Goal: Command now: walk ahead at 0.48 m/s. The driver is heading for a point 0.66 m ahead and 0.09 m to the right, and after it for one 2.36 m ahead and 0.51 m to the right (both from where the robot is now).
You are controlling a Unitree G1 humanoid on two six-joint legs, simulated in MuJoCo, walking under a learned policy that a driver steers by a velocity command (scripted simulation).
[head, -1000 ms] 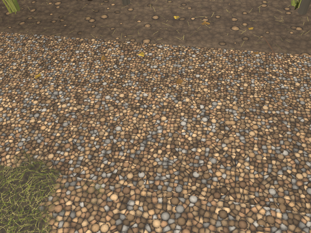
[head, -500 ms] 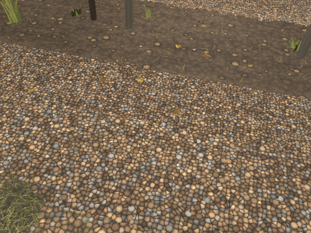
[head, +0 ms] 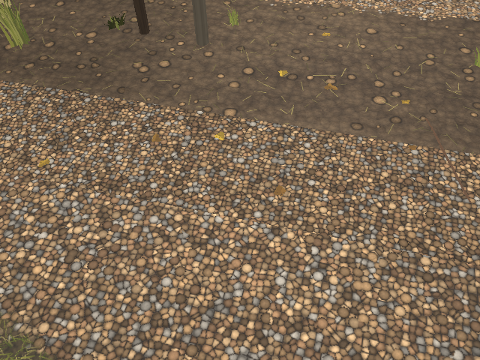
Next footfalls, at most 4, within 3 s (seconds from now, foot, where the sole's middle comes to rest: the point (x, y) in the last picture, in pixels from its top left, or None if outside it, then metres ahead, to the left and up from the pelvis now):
0.28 left None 0.24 0.15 -0.78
0.70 right None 0.18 -0.09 -0.78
1.44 left None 0.14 0.13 -0.78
2.02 right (314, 357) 0.56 -0.17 -0.95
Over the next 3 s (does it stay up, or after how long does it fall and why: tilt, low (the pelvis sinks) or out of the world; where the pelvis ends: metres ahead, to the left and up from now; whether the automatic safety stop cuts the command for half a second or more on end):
stays up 0.65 -0.09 -0.19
